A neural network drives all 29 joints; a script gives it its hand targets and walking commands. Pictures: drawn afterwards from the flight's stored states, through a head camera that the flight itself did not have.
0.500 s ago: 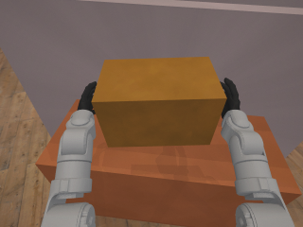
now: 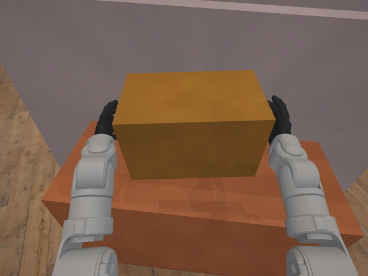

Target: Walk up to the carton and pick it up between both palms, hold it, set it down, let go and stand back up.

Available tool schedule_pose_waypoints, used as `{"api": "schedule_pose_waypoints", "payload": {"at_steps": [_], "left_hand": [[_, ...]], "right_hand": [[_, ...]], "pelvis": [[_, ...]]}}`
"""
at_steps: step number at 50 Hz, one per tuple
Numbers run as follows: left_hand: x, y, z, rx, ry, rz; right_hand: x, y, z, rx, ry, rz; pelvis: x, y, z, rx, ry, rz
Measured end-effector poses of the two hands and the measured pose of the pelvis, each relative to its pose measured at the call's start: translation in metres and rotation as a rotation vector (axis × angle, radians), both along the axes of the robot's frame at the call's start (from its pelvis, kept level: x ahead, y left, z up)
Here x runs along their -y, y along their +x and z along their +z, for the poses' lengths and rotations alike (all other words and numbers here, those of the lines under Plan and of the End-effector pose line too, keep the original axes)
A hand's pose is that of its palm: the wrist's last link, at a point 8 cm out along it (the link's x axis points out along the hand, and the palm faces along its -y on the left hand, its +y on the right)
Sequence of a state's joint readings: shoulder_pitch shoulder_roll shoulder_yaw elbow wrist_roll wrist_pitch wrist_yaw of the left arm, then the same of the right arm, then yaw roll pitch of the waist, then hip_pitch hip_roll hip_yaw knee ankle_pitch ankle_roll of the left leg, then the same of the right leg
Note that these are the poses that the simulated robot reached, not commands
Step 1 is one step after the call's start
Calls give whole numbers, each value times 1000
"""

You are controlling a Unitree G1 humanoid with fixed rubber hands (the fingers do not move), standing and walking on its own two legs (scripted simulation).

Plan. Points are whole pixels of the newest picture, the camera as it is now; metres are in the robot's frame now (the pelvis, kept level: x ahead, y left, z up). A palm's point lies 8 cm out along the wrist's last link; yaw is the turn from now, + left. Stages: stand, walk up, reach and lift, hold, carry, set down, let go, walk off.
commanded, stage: hold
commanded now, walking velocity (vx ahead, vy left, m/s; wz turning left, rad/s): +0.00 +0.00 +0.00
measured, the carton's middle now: (191, 125) +0.39 +0.00 +0.16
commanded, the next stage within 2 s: none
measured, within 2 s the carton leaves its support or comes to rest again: neither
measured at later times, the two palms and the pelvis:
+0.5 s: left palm (105, 137) +0.35 +0.18 +0.15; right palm (278, 133) +0.36 -0.18 +0.17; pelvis +0.00 +0.00 +0.00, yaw +0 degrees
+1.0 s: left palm (105, 137) +0.35 +0.18 +0.15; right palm (278, 133) +0.36 -0.18 +0.17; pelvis +0.00 +0.00 +0.00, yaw +0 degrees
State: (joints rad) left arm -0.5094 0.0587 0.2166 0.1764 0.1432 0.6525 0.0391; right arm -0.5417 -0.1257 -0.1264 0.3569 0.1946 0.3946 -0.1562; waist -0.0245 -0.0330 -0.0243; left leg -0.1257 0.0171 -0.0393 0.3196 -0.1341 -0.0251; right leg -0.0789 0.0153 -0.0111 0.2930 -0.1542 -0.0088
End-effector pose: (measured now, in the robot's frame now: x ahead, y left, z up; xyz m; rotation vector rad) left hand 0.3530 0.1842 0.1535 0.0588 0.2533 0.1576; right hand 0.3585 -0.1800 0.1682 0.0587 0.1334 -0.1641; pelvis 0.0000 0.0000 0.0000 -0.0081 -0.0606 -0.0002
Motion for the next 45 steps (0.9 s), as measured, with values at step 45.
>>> {"api": "schedule_pose_waypoints", "payload": {"at_steps": [45], "left_hand": [[3,3,3,0,1,0]], "right_hand": [[3,1,3,5,-12,-2]], "pelvis": [[-1,0,0,3,2,-8]]}}
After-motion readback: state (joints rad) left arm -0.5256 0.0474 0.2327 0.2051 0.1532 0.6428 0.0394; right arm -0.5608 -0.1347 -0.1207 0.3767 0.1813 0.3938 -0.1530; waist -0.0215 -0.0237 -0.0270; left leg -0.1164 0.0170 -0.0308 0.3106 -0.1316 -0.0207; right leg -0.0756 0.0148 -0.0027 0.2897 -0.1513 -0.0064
